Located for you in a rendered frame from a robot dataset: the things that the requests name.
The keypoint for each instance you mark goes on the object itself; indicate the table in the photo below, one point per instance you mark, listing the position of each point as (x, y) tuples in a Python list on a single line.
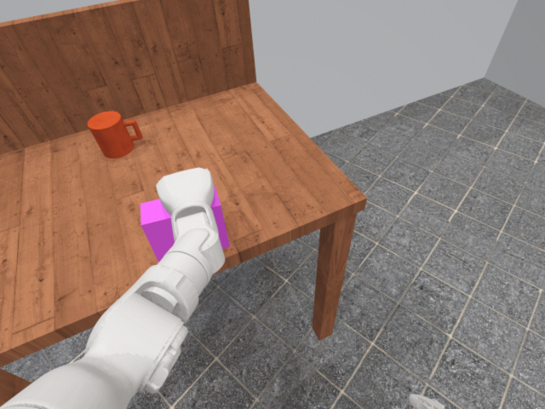
[(71, 240)]

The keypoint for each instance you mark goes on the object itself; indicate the robot left forearm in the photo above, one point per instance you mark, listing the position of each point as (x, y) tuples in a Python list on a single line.
[(176, 282)]

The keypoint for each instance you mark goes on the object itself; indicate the robot left upper arm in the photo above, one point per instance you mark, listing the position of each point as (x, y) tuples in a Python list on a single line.
[(135, 350)]

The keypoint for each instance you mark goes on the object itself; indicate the left robot hand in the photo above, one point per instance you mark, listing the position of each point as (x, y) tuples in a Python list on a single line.
[(186, 186)]

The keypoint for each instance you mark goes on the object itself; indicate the sponge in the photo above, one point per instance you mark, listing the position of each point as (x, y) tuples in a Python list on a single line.
[(156, 223)]

